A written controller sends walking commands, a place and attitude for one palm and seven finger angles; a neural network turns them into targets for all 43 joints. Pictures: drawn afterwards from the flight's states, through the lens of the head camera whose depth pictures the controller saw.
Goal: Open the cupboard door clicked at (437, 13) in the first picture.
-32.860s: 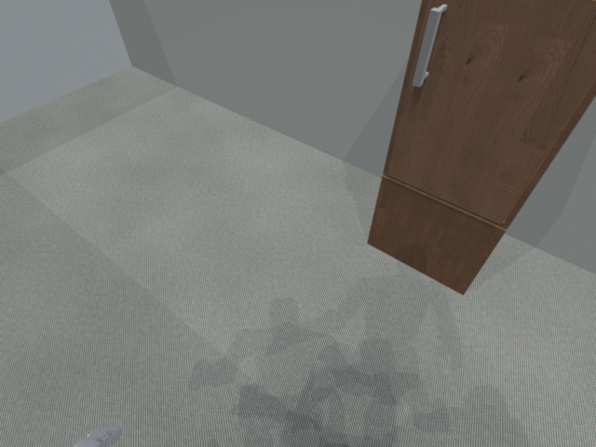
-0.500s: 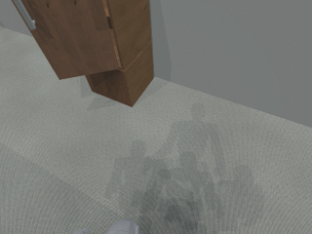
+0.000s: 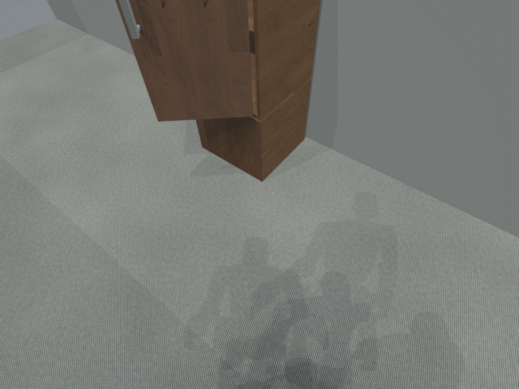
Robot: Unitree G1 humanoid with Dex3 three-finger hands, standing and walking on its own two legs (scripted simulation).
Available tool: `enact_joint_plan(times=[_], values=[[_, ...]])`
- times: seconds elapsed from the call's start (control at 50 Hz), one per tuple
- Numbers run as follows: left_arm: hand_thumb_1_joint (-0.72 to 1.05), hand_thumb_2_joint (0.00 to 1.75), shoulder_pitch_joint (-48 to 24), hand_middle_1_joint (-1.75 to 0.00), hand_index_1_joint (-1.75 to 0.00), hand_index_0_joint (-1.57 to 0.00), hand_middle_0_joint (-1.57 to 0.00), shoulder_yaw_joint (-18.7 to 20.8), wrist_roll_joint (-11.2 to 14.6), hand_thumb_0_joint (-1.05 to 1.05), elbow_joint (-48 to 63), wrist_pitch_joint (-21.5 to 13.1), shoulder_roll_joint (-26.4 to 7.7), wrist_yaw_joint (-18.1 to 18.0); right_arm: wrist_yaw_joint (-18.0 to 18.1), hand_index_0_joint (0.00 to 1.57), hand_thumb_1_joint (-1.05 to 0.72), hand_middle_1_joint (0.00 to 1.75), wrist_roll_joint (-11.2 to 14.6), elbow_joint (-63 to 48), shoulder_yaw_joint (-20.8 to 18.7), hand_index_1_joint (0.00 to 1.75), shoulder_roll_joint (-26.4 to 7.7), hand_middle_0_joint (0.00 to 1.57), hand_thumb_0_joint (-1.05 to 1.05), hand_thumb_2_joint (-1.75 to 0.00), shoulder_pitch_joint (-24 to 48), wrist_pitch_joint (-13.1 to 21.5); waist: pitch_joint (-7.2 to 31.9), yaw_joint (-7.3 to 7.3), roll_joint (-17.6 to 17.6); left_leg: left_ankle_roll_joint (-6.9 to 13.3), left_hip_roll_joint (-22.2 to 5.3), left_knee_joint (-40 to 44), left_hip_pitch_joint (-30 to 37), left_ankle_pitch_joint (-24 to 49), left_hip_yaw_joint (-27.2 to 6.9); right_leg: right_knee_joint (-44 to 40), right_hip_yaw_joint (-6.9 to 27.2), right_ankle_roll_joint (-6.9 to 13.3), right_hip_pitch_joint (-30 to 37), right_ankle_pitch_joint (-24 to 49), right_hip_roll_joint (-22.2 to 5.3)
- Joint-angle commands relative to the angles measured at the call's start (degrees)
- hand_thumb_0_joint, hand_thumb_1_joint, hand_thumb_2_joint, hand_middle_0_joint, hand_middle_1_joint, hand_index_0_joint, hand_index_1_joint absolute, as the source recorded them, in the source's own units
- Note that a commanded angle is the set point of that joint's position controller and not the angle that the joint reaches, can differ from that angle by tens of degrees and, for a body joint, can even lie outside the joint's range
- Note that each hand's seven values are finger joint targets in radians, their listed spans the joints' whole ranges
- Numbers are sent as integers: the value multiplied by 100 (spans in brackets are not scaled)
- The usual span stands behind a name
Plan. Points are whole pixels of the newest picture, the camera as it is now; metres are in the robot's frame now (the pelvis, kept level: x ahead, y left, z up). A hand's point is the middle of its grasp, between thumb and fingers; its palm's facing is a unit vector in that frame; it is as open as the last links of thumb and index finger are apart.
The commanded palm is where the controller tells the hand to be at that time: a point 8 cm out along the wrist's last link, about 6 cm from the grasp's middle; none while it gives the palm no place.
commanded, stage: take the last steps up to it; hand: left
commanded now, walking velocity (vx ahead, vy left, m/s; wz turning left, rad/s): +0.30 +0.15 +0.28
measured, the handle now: (127, 2) +1.05 +0.45 +0.11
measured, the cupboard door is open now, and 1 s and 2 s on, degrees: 41 41 41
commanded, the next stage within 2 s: come to a stop and stand still in 1.36 s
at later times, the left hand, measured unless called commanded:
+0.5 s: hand out of the picture -0.02 +0.20 -0.18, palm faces +0.26 -0.95 -0.17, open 7.4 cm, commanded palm none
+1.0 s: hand (149, 254) +0.39 +0.28 -0.15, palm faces +0.08 -0.97 -0.23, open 7.3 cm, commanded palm none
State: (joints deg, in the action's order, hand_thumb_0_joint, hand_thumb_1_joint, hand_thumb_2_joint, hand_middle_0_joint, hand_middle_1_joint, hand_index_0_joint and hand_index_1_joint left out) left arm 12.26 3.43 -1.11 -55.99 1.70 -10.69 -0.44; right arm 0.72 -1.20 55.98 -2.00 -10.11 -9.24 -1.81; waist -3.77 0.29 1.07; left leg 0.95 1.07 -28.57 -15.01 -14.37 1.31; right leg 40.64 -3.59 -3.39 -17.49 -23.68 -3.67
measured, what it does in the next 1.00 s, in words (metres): walks ahead: right foot, then left foot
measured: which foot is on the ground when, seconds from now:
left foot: down 0.00-0.02, up 0.04-0.46, down 0.48-0.94, up 0.96-1.00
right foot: up 0.00-0.00, down 0.02-0.48, up 0.50-0.92, down 0.94-1.00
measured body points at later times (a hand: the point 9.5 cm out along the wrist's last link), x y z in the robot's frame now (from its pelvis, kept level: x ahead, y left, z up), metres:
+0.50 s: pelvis +0.11 +0.06 -0.02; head +0.16 +0.07 +0.43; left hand -0.03 +0.25 -0.16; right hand +0.24 -0.16 -0.17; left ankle +0.16 +0.18 -0.74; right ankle -0.02 -0.11 -0.73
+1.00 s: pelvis +0.28 +0.09 -0.01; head +0.32 +0.06 +0.44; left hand +0.38 +0.33 -0.13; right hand +0.24 -0.13 -0.18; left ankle +0.17 +0.19 -0.69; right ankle +0.33 +0.01 -0.74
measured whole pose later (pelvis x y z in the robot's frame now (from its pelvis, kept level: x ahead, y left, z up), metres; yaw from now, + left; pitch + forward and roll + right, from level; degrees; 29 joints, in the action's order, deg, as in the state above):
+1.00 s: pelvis +0.28 +0.09 -0.01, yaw +5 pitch -1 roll +2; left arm 6.5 3.3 -1.4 -55.2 -3.8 -8.6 0.6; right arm -0.1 -1.0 65.4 -2.1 -9.6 -20.9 0.8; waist -4.6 -2.0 2.2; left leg 0.9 -1.5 -49.1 -11.9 -26.7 6.8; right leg 35.7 -7.6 3.1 -19.6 -16.0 -3.1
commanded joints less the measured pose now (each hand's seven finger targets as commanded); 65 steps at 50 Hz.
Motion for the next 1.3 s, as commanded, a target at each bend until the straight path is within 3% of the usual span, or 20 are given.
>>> enact_joint_plan(times=[0.0, 0.02, 0.04, 0.08, 0.14, 0.36, 0.42, 0.44, 0.46, 0.5, 0.6, 0.82, 0.88, 0.9, 0.92, 0.94, 0.98, 1.04, 1.22, 1.28], values=[[90, 90, 1326, -30, -30, -20, -20, 260, -129, 0, -39, -319, -1046, -41, -71, 20, -90, 30, 80, -445, -194, 30, -426, 20, 0, -90, 5, 124, 352, 456, -1764, 4, 137, -1563, -2287, -1759, -51, -2781, 2087, 674, 2382, -739, -1636], [90, 90, 1404, -30, -30, -20, -20, 283, -71, 0, 30, -285, -1345, -68, -125, 20, -90, 30, -7, -644, -226, 30, -673, 20, 0, -90, 392, 94, -14, 616, -1787, -103, 101, -2823, -2694, -2102, -217, -3295, 3017, 1163, 1828, -1060, -2588], [90, 90, 1189, -30, -30, -20, -20, 270, -45, 0, 24, -362, -1114, -100, -127, 20, -90, 30, -45, -569, -286, 30, -762, 20, 0, -90, 518, 64, -277, 472, -1775, -100, -131, -3570, -2738, -1543, -598, -3391, 3173, 1203, 1298, -996, -2451], [90, 90, 611, -30, -30, -20, -20, 138, -26, 0, 67, -465, -642, -81, -202, 20, -90, 30, -46, -299, -299, 30, -670, 20, 0, -90, 292, 49, -590, 95, -1007, -194, -395, -4011, -2663, -411, -604, -3194, 1720, 881, 987, -47, -1893], [90, 90, 767, -30, -30, -20, -20, 128, -17, 0, -49, -598, -500, -80, -268, 20, -90, 30, -24, -70, -258, 30, -444, 20, 0, -90, 28, 27, -196, 41, -906, -336, -450, -3768, -2454, 129, -288, -2948, 525, 684, 1360, 1738, -1553], [90, 90, 1432, -30, -30, -20, -20, 98, -88, 0, -650, -589, -682, -83, -376, 20, -90, 30, 26, -183, -101, 30, -166, 20, 0, -90, 701, 188, -300, 264, -1323, -145, -319, -1141, -1565, -78, 582, -2533, -281, 735, 1700, 3094, -1683], [90, 90, 1060, -30, -30, -20, -20, 143, -54, 0, -629, -551, -782, -71, -275, 20, -90, 30, -17, 151, -165, 30, -419, 20, 0, -90, -532, 322, 168, -363, -1129, 55, 42, -95, 515, 106, 917, -1216, -710, 559, 995, 3643, -1422], [90, 90, 1099, -30, -30, -20, -20, 94, -30, 0, -548, -527, -550, -42, -186, 20, -90, 30, -46, 395, -265, 30, -823, 20, 0, -90, -1402, 365, 779, -703, -318, 183, -301, 92, 1828, 194, 587, 49, -877, 448, 427, 3027, -1135], [90, 90, 1393, -30, -30, -20, -20, 57, 53, 0, -413, -489, -171, 14, -84, 20, -90, 30, -122, 494, -468, 30, -1500, 20, 0, -90, -1998, 396, 1415, -809, 1377, 768, -1859, 407, 3030, 354, -1684, 1713, -1013, 191, -1122, -91, -242], [90, 90, 582, -30, -30, -20, -20, 7, 22, 0, -66, -475, -26, -64, 23, 20, -90, 30, -42, 509, -461, 30, -1557, 20, 0, -90, -1914, 373, 1209, -714, 1055, 1127, -2496, 1320, 2088, -347, -2213, 3582, 59, 475, -1859, -968, -180], [90, 90, 615, -30, -30, -20, -20, 21, -69, 0, -288, -302, 124, 79, 68, 20, -90, 30, -45, 222, -180, 30, -539, 20, 0, -90, -908, 571, 13, -53, 375, 893, -1864, 1868, 306, 239, -727, 2891, 221, 346, -1602, 513, -581], [90, 90, -460, -30, -30, -20, -20, 46, -52, 0, 327, -319, -74, 154, -13, 20, -90, 30, -91, 427, -193, 30, -713, 20, 0, -90, -1263, 535, -144, -81, 110, 920, -1781, 1677, 737, 738, -65, -165, -156, 324, -782, 1048, -220], [90, 90, 191, -30, -30, -20, -20, 96, -65, 0, 119, -386, -252, 143, -11, 20, -90, 30, -66, 517, -142, 30, -673, 20, 0, -90, -1240, 499, 121, 250, 33, 573, -1364, 534, 507, 1146, 305, -1063, -419, 449, 626, 1213, 75], [90, 90, 913, -30, -30, -20, -20, 178, -75, 0, -106, -456, -565, 113, -34, 20, -90, 30, -5, 495, -116, 30, -573, 20, 0, -90, -1178, 518, 456, 561, -451, 337, -939, -657, -198, 1124, 637, -1352, 186, 682, 1869, 1128, -302], [90, 90, 1687, -30, -30, -20, -20, 320, -83, 0, -331, -518, -1136, 51, -88, 20, -90, 30, 54, 351, -93, 30, -339, 20, 0, -90, -1238, 554, 820, 747, -1891, 44, -178, -2349, -1628, -476, 1010, -2060, 2346, 1286, 3079, 1398, -1734], [90, 90, 1827, -30, -30, -20, -20, 342, 30, 0, -414, -554, -1248, 16, -81, 20, -90, 30, 46, 275, -101, 30, -482, 20, 0, -90, -1012, 516, 895, 739, -2277, 5, -89, -3779, -2119, -1868, 393, -2554, 3205, 1625, 2995, 2028, -2277], [90, 90, 929, -30, -30, -20, -20, 188, 44, 0, -196, -552, -761, -41, -50, 20, -90, 30, 40, 285, -153, 30, -383, 20, 0, -90, -531, 473, 252, 392, -746, -63, -566, -4215, -2289, -910, -241, -2607, 2224, 1465, 1888, 2011, -1983], [90, 90, 499, -30, -30, -20, -20, 53, 31, 0, -171, -641, -325, -34, -102, 20, -90, 30, -17, 561, -111, 30, -71, 20, 0, -90, -953, 327, 221, -27, -730, -228, -756, -3464, -1620, -102, -81, -2916, 702, 1037, 1004, 2142, -1362], [90, 90, 866, -30, -30, -20, -20, 63, -34, 0, -630, -646, -555, 0, -225, 20, -90, 30, 7, 264, -91, 30, 11, 20, 0, -90, -101, 382, 26, 147, -1061, -238, -466, -966, -1231, 17, 483, -2673, 221, 1066, 1329, 2629, -1341], [90, 90, 776, -30, -30, -20, -20, 75, -3, 0, -686, -569, -615, -15, -191, 20, -90, 30, -9, 342, -98, 30, -165, 20, 0, -90, -413, 438, 3, -122, -930, -127, -210, -150, -200, 319, 702, -2162, -7, 876, 987, 2613, -1180]])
